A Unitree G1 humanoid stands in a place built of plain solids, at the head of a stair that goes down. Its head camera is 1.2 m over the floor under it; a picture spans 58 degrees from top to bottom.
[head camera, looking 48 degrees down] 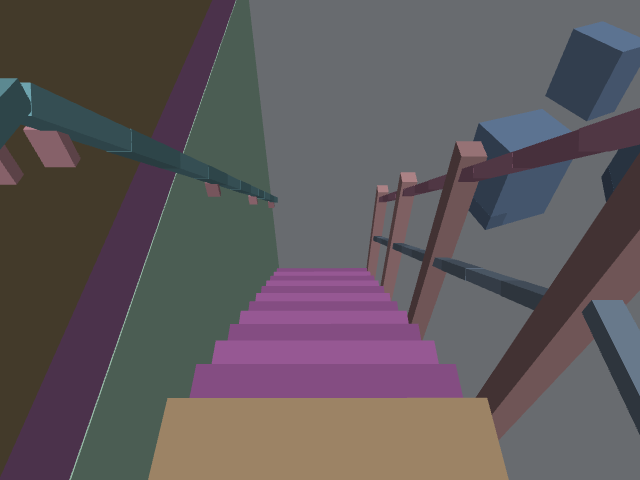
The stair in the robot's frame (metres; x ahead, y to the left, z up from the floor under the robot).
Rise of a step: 0.20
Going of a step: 0.20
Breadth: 0.90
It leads straight ahead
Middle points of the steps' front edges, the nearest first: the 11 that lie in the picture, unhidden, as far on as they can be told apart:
0.48 -0.02 0.00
0.68 -0.02 -0.20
0.88 -0.02 -0.40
1.08 -0.02 -0.60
1.28 -0.02 -0.80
1.48 -0.02 -1.00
1.68 -0.02 -1.20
1.88 -0.02 -1.40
2.08 -0.02 -1.60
2.28 -0.02 -1.80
2.48 -0.02 -2.00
